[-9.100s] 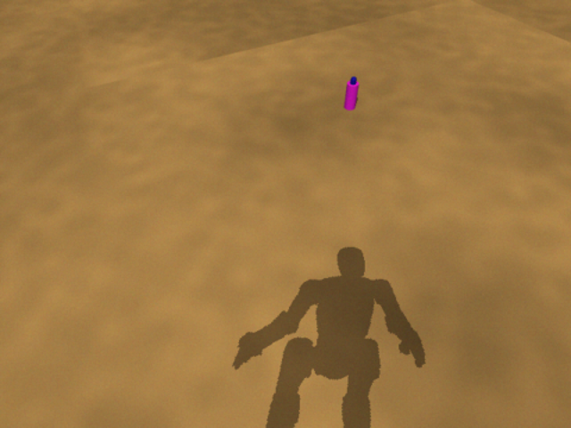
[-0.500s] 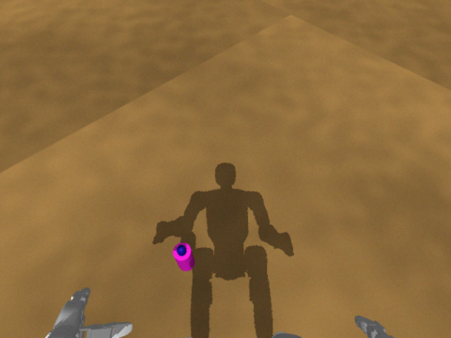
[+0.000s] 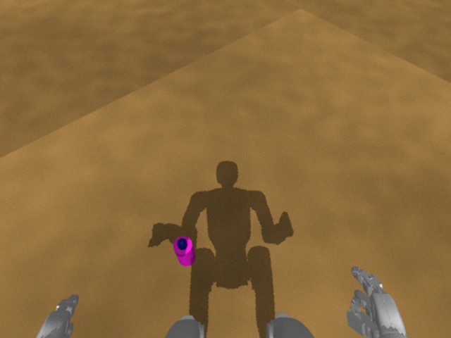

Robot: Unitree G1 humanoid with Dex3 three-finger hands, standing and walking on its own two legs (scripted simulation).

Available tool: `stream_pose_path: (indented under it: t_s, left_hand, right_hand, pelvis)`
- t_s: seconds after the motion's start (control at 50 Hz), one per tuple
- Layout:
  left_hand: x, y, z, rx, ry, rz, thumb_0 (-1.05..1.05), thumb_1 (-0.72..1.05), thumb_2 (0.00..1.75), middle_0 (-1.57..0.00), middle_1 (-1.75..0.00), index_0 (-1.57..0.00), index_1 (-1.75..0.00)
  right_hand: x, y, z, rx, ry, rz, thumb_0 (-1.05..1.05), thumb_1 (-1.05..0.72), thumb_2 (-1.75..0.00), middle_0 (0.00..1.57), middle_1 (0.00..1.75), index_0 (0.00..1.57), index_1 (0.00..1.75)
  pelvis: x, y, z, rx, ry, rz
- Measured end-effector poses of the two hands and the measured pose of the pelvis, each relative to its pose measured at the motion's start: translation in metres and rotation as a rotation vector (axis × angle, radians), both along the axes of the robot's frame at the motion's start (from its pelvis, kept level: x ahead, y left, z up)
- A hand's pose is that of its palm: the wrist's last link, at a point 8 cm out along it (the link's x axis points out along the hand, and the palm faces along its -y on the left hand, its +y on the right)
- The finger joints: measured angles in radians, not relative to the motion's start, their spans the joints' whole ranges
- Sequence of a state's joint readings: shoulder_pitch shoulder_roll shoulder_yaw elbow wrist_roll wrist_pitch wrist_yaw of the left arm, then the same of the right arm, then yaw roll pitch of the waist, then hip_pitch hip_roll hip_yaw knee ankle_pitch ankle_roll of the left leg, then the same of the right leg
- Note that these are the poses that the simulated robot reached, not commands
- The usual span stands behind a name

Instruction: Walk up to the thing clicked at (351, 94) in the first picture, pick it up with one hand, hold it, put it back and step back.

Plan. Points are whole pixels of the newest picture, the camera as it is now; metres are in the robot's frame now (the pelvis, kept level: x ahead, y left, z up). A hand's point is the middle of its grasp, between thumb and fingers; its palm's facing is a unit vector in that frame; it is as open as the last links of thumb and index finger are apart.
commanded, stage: go down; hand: left
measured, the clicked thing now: (184, 250) +0.45 +0.17 -0.61
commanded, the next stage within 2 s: none
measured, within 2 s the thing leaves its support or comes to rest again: neither
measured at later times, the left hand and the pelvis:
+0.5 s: hand (99, 272) +0.28 +0.32 -0.21, palm faces +0.08 -0.97 -0.22, open 17.4 cm; pelvis -0.05 +0.00 -0.14, yaw -1 degrees
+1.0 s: hand (101, 252) +0.34 +0.35 -0.27, palm faces +0.10 -0.99 -0.14, open 17.1 cm; pelvis -0.08 +0.00 -0.25, yaw -3 degrees
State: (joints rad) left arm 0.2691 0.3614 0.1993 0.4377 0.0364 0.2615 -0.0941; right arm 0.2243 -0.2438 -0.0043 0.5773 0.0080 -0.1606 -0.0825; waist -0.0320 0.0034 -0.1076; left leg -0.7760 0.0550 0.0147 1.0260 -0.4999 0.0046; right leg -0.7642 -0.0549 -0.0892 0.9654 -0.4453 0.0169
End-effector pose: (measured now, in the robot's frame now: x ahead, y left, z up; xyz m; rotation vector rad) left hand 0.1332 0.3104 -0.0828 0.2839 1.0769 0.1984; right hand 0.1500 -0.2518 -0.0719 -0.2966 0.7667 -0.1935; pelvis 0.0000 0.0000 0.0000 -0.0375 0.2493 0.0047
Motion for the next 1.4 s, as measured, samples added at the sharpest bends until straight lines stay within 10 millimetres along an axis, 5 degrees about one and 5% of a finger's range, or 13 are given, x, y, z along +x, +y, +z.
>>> stream_pose_path:
  t_s: [0.12, 0.22, 0.44, 0.72, 0.96, 1.4]
  left_hand:
    - [0.008, 0.008, -0.012, -0.005, -0.033, 0.019, -0.01, -0.52, 0.03, -0.10, -0.06, -0.09, -0.07]
    - [0.034, 0.022, -0.035, -0.035, -0.143, 0.022, -0.01, -0.51, 0.02, -0.09, -0.04, -0.08, -0.05]
    - [0.112, 0.051, -0.094, -0.070, -0.463, -0.077, -0.01, -0.55, 0.02, -0.09, -0.05, -0.08, -0.06]
    - [0.150, 0.071, -0.141, -0.090, -0.663, -0.084, -0.01, -0.49, 0.05, -0.06, -0.07, -0.06, -0.08]
    - [0.182, 0.083, -0.167, -0.126, -0.763, -0.112, -0.01, -0.45, 0.03, -0.06, -0.05, -0.06, -0.05]
    - [0.210, 0.097, -0.194, -0.150, -0.878, -0.129, -0.01, -0.44, 0.04, -0.04, -0.04, -0.04, -0.04]
  right_hand:
    - [0.000, 0.002, -0.012, -0.010, -0.013, 0.022, 0.01, -0.90, -0.90, 0.21, 0.30, 0.21, 0.30]
    - [-0.009, -0.002, -0.037, -0.031, 0.006, 0.055, 0.01, -0.91, -0.90, 0.21, 0.30, 0.21, 0.30]
    - [-0.045, -0.022, -0.135, -0.074, 0.152, 0.076, 0.01, -0.92, -0.90, 0.21, 0.30, 0.21, 0.30]
    - [-0.108, -0.027, -0.228, -0.061, 0.353, 0.075, 0.01, -0.90, -0.90, 0.21, 0.30, 0.21, 0.30]
    - [-0.131, -0.039, -0.263, -0.110, 0.413, 0.062, 0.01, -0.91, -0.90, 0.21, 0.30, 0.21, 0.30]
    - [-0.151, -0.036, -0.314, -0.130, 0.471, 0.089, 0.01, -0.92, -0.91, 0.21, 0.30, 0.21, 0.30]
  pelvis:
    - [-0.005, -0.001, -0.013, -0.004, 0.033, 0.006]
    - [-0.016, -0.003, -0.037, -0.003, 0.089, 0.003]
    - [-0.043, -0.004, -0.123, -0.004, 0.244, -0.011]
    - [-0.074, -0.008, -0.198, -0.008, 0.319, -0.018]
    - [-0.083, -0.005, -0.242, -0.030, 0.339, -0.026]
    - [-0.093, -0.001, -0.296, -0.050, 0.332, -0.031]
